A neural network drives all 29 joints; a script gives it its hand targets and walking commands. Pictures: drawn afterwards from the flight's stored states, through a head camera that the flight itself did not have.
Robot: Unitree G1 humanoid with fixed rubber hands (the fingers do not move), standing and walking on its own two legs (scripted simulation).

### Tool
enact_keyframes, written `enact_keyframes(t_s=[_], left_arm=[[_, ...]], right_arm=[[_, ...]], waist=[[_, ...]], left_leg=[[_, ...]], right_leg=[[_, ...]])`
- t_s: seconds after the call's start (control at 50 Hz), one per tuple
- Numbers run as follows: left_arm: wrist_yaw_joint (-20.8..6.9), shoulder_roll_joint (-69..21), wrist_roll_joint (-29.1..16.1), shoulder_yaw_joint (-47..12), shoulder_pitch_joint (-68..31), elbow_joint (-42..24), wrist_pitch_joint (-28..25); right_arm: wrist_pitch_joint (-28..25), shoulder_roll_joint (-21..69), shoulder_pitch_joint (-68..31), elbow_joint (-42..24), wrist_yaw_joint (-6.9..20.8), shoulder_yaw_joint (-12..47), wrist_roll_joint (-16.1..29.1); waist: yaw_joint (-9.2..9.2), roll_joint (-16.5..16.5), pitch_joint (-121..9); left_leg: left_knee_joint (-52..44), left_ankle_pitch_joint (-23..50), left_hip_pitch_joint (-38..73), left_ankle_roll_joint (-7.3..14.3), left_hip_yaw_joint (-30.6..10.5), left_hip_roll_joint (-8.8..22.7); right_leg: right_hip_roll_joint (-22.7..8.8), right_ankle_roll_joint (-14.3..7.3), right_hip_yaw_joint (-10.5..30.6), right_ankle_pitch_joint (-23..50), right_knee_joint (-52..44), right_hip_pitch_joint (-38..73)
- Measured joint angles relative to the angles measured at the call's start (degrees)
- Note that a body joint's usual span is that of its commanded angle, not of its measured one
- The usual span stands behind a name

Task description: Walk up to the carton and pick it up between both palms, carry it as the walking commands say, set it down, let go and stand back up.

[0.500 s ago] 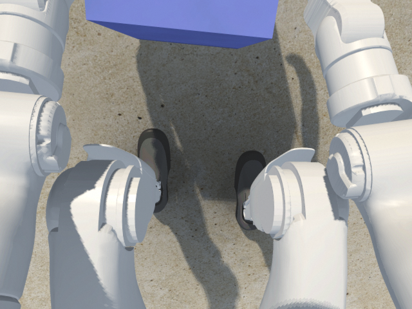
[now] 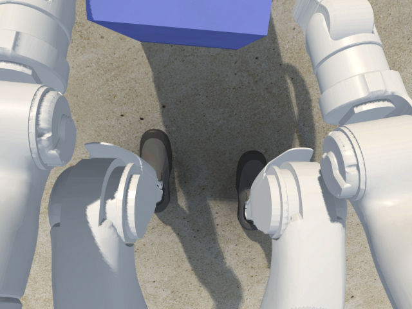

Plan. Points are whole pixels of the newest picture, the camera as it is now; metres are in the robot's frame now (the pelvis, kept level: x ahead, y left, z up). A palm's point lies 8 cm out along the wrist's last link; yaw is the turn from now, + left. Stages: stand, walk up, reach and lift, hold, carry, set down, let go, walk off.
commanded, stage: reach and lift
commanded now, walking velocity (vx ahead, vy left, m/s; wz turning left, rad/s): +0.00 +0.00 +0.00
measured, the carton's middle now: out of the picture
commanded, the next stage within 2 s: none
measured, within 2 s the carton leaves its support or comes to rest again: leaves its support in 1.00 s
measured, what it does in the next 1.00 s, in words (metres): stands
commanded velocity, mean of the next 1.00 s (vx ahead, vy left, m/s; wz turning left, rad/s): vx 0.00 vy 0.00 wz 0.00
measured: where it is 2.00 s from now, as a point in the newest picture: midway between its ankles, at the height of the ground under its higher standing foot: (204, 193)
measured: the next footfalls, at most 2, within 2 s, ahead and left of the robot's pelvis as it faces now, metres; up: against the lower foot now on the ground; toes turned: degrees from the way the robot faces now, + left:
none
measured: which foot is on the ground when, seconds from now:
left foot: down 0.00-1.00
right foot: down 0.00-1.00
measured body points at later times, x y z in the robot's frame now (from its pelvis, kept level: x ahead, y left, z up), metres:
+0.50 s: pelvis +0.00 +0.01 -0.01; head +0.38 +0.04 +0.22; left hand +0.59 +0.21 -0.17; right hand +0.59 -0.09 -0.18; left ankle +0.14 +0.13 -0.33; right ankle +0.11 -0.11 -0.33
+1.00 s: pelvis +0.01 +0.00 -0.01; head +0.39 +0.03 +0.22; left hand +0.59 +0.21 -0.17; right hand +0.60 -0.08 -0.17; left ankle +0.14 +0.13 -0.33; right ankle +0.11 -0.11 -0.33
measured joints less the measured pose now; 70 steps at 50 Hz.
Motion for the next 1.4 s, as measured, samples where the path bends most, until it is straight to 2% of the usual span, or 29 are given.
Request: enact_keyframes(t_s=[0.08,0.3,0.4,0.52,0.68,0.8,0.9,0.98,1.1,1.24,1.4], left_arm=[[-0.1,-0.4,0.1,-0.8,-0.5,0.0,0.1],[0.6,-1.8,2.8,-1.2,-1.2,-0.2,0.7],[0.7,-2.9,6.1,0.3,-1.4,-0.9,2.8],[-0.4,-3.8,9.1,4.5,0.9,-5.7,6.4],[-3.3,-4.0,9.8,7.6,3.9,-9.9,8.4],[-3.1,-4.5,10.1,8.2,5.2,-11.1,9.0],[-0.6,-5.6,9.8,6.7,5.5,-12.0,9.7],[2.3,-5.5,9.0,5.0,3.8,-13.8,11.1],[3.5,-6.4,7.8,4.9,6.3,-19.0,12.9],[3.0,-9.0,12.4,8.8,6.6,-19.9,14.4],[2.7,-9.9,14.2,10.7,5.7,-22.6,16.0]], right_arm=[[-0.2,0.9,-0.7,0.6,-0.7,-1.4,-1.2],[-0.3,0.8,0.0,0.6,0.5,-4.8,-3.7],[1.7,1.4,1.0,-1.2,2.4,-10.1,-7.3],[5.0,1.5,1.7,-3.6,6.2,-13.7,-11.2],[6.9,1.8,2.6,-5.1,7.8,-15.1,-11.0],[7.1,2.1,3.9,-6.1,6.8,-14.1,-9.8],[7.6,1.9,4.5,-7.3,4.2,-12.9,-8.7],[8.7,1.4,2.4,-8.6,2.3,-12.1,-8.5],[10.1,3.0,4.1,-13.3,-1.3,-12.9,-9.0],[10.5,5.6,6.9,-15.7,0.9,-19.8,-13.8],[13.3,6.0,6.2,-19.7,1.4,-21.8,-15.0]], waist=[[0.03,-0.2,0.0],[0.45,0.0,0.0],[0.92,-0.2,-0.1],[1.26,-0.4,-0.1],[1.23,0.0,-1.9],[1.34,-0.2,-3.6],[1.96,-0.2,-3.7],[2.42,-0.3,0.5],[2.01,-0.6,0.2],[1.99,-0.7,0.0],[1.62,-1.3,0.1]], left_leg=[[-0.1,0.1,-0.3,0.1,0.0,-0.3],[0.3,0.0,-0.5,0.6,-0.2,-0.8],[1.7,-0.2,-0.8,0.7,-0.2,-0.8],[3.6,-1.0,-1.0,0.9,0.0,-0.4],[4.2,-1.5,-2.3,1.1,0.2,-0.2],[4.2,-2.0,-2.9,0.9,0.0,-0.2],[4.0,-2.4,-2.4,0.4,-0.3,-0.4],[3.5,-2.7,0.8,-0.8,-0.8,-1.3],[2.3,-2.6,2.6,-1.1,-1.3,-2.6],[-0.2,-1.3,5.2,-0.8,-1.4,-3.0],[-3.4,0.5,6.6,-0.5,-1.1,-3.1]], right_leg=[[-0.3,0.1,0.0,-0.2,-0.1,0.0],[-0.6,0.7,-0.2,-0.6,-0.2,0.7],[-0.6,0.7,-0.2,-1.0,1.2,0.6],[-0.1,0.8,0.0,-1.7,3.0,0.2],[0.2,0.8,0.3,-2.1,3.7,-1.2],[0.4,0.7,0.2,-2.4,3.6,-2.0],[0.5,0.5,0.1,-2.8,3.4,-1.5],[1.0,0.6,0.3,-2.9,2.9,1.4],[1.1,0.9,0.5,-3.2,1.7,3.6],[1.2,1.5,0.8,-1.8,-1.0,6.4],[1.1,1.8,1.2,0.1,-4.1,7.5]])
